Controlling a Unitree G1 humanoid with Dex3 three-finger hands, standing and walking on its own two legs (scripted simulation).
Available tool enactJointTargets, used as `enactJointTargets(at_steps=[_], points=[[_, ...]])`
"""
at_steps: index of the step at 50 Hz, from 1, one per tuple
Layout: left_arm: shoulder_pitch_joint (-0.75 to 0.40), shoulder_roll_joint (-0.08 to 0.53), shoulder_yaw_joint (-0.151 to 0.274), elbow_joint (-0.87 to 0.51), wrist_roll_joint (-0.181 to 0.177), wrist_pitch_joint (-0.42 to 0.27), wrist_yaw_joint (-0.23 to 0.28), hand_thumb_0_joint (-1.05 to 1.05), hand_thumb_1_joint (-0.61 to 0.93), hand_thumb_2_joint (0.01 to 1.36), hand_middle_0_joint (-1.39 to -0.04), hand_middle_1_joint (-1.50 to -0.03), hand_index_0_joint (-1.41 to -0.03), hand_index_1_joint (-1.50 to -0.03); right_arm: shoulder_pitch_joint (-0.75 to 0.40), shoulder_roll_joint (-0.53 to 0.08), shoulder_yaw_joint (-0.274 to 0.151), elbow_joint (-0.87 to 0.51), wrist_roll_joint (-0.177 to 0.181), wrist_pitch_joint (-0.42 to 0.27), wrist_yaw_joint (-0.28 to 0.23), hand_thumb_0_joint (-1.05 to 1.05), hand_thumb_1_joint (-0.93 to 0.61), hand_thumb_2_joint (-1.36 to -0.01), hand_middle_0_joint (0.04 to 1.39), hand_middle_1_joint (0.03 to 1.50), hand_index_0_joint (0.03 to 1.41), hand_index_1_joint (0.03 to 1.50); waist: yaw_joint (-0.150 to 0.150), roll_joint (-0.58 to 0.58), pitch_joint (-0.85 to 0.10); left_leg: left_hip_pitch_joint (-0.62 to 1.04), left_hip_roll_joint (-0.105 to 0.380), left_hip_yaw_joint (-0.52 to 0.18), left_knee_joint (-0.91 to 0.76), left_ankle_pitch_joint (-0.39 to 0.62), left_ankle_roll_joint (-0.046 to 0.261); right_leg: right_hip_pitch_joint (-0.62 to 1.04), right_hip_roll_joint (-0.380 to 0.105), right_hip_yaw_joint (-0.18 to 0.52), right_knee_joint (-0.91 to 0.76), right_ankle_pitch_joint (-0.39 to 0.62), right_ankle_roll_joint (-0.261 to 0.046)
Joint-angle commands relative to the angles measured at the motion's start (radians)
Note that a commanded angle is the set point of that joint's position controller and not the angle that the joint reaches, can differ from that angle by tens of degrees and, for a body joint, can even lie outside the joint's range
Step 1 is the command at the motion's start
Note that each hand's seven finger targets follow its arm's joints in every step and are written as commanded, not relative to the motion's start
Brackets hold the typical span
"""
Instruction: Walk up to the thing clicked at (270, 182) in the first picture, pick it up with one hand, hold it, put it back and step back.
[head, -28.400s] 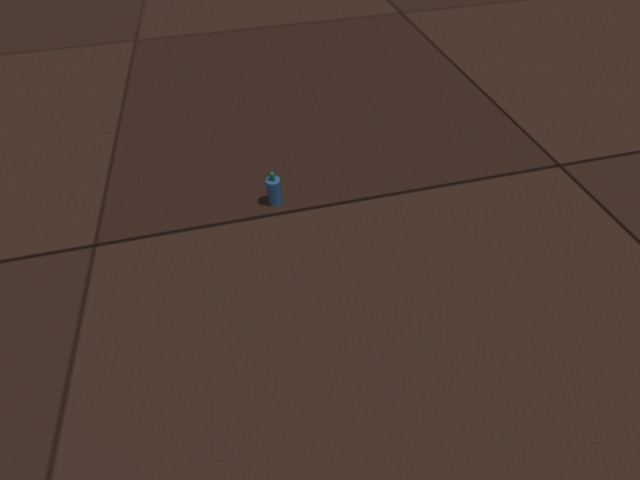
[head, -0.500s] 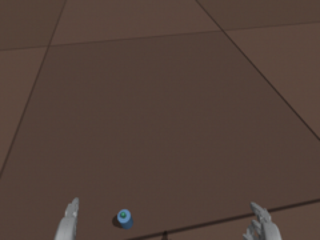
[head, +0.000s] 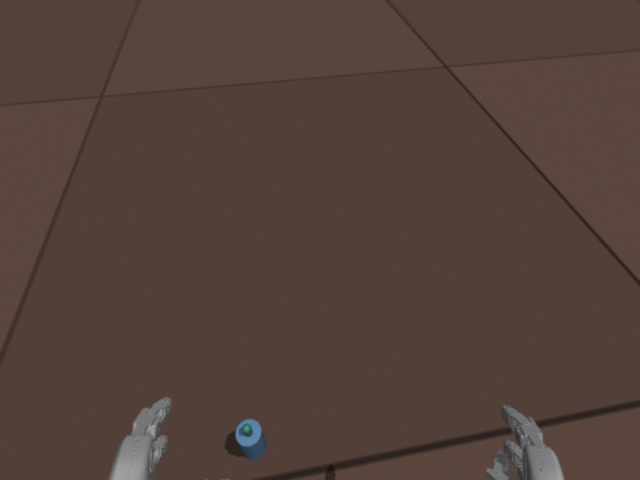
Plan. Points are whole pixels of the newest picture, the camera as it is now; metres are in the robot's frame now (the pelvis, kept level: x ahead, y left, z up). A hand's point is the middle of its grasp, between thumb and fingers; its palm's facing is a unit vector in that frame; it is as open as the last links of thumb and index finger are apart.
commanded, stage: stand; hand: left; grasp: from the side
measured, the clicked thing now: (250, 437) +0.37 +0.21 -0.64
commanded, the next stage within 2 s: none
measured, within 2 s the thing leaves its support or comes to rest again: neither
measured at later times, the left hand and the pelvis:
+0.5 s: hand out of the picture +0.05 +0.26 -0.11, palm faces +0.01 -0.94 -0.34, open 7.5 cm; pelvis -0.01 +0.01 +0.04, yaw +0 degrees
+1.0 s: hand out of the picture +0.02 +0.25 -0.10, palm faces +0.01 -0.94 -0.35, open 7.4 cm; pelvis -0.02 +0.00 +0.06, yaw +1 degrees
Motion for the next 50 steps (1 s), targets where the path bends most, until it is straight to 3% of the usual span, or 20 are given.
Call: enactJointTargets(at_steps=[1, 3, 6, 11, 12, 18, 25, 31, 36, 40, 50], points=[[-0.163, 0.246, 0.108, 0.261, 0.116, -0.211, -0.062, 0.0, 0.556, 0.9, -0.2, -0.3, -0.2, -0.301, -0.108, -0.252, -0.1, 0.105, -0.129, 0.036, 0.082, 0.0, -0.9, -0.9, 0.2, 0.3, 0.2, 0.3, 0.032, -0.118, -0.002, 0.161, -0.006, -0.013, -0.189, 0.244, 0.08, 0.161, -0.08, 0.109, -0.214, 0.202, -0.094], [-0.184, 0.257, 0.094, 0.314, 0.109, -0.255, -0.086, 0.0, 0.716, 0.9, -0.2, -0.3, -0.2, -0.301, -0.128, -0.235, -0.098, 0.115, -0.11, 0.058, 0.115, 0.0, -0.9, -0.9, 0.2, 0.3, 0.2, 0.3, 0.02, -0.117, 0.026, 0.182, -0.021, -0.024, -0.217, 0.203, 0.087, 0.119, -0.084, 0.141, -0.248, 0.16, -0.105], [-0.209, 0.26, 0.085, 0.421, 0.073, -0.282, -0.107, 0.0, 0.9, 0.9, -0.2, -0.3, -0.2, -0.301, -0.118, -0.244, -0.099, 0.159, -0.069, 0.057, 0.155, 0.0, -0.9, -0.9, 0.2, 0.3, 0.2, 0.3, 0.034, -0.049, 0.006, 0.253, -0.009, -0.039, -0.273, 0.193, 0.086, 0.153, -0.077, 0.126, -0.251, 0.152, -0.084], [-0.246, 0.27, 0.081, 0.59, 0.06, -0.297, -0.107, 0.0, 0.9, 0.9, -0.2, -0.3, -0.2, -0.301, -0.158, -0.245, -0.103, 0.23, -0.062, 0.068, 0.169, 0.0, -0.9, -0.9, 0.2, 0.3, 0.2, 0.3, 0.04, -0.012, 0.025, 0.268, 0.008, -0.066, -0.358, 0.191, 0.079, 0.226, -0.074, 0.096, -0.299, 0.193, -0.06], [-0.264, 0.275, 0.082, 0.615, 0.059, -0.299, -0.106, 0.0, 0.9, 0.9, -0.2, -0.3, -0.2, -0.301, -0.157, -0.247, -0.1, 0.245, -0.063, 0.072, 0.169, 0.0, -0.9, -0.9, 0.2, 0.3, 0.2, 0.3, 0.036, -0.018, 0.052, 0.256, 0.01, -0.072, -0.389, 0.164, 0.077, 0.232, -0.073, 0.099, -0.315, 0.167, -0.059], [-0.262, 0.292, 0.074, 0.76, 0.048, -0.303, -0.102, 0.0, 0.9, 0.9, -0.2, -0.3, -0.2, -0.301, -0.135, -0.268, -0.1, 0.341, -0.053, 0.083, 0.168, 0.0, -0.9, -0.9, 0.2, 0.3, 0.2, 0.3, 0.027, -0.021, 0.072, 0.345, 0.021, -0.079, -0.456, 0.23, 0.066, 0.292, -0.088, 0.103, -0.4, 0.227, -0.054], [-0.26, 0.298, 0.06, 0.895, 0.04, -0.291, -0.102, 0.0, 0.9, 0.9, -0.2, -0.3, -0.2, -0.301, -0.157, -0.295, -0.09, 0.43, -0.045, 0.094, 0.165, 0.0, -0.9, -0.9, 0.2, 0.3, 0.2, 0.3, 0.034, 0.006, 0.114, 0.385, 0.047, -0.109, -0.594, 0.19, 0.054, 0.363, -0.086, 0.087, -0.485, 0.232, -0.036], [-0.278, 0.31, 0.054, 0.978, 0.038, -0.289, -0.106, 0.0, 0.9, 0.9, -0.2, -0.3, -0.2, -0.301, -0.167, -0.304, -0.085, 0.489, -0.038, 0.097, 0.164, 0.0, -0.9, -0.9, 0.2, 0.3, 0.2, 0.3, 0.031, -0.016, 0.138, 0.414, 0.054, -0.108, -0.653, 0.179, 0.047, 0.388, -0.098, 0.092, -0.537, 0.234, -0.029], [-0.285, 0.31, 0.048, 1.029, 0.041, -0.289, -0.109, 0.0, 0.9, 0.9, -0.2, -0.3, -0.2, -0.301, -0.183, -0.306, -0.084, 0.517, -0.035, 0.101, 0.167, 0.0, -0.9, -0.9, 0.2, 0.3, 0.2, 0.3, 0.031, -0.018, 0.172, 0.401, 0.05, -0.109, -0.684, 0.115, 0.04, 0.384, -0.095, 0.089, -0.573, 0.178, -0.022], [-0.31, 0.325, 0.05, 1.045, 0.039, -0.296, -0.109, 0.0, 0.9, 0.9, -0.2, -0.3, -0.2, -0.301, -0.18, -0.301, -0.082, 0.539, -0.032, 0.101, 0.17, 0.0, -0.9, -0.9, 0.2, 0.3, 0.2, 0.3, 0.025, -0.045, 0.13, 0.452, 0.047, -0.09, -0.663, 0.198, 0.04, 0.398, -0.116, 0.11, -0.606, 0.205, -0.024], [-0.334, 0.336, 0.05, 1.083, 0.035, -0.294, -0.111, 0.0, 0.9, 0.9, -0.2, -0.3, -0.2, -0.301, -0.184, -0.302, -0.072, 0.569, -0.029, 0.105, 0.173, 0.0, -0.9, -0.9, 0.2, 0.3, 0.2, 0.3, 0.024, -0.045, 0.15, 0.46, 0.05, -0.083, -0.675, 0.207, 0.034, 0.392, -0.118, 0.113, -0.629, 0.188, -0.022]])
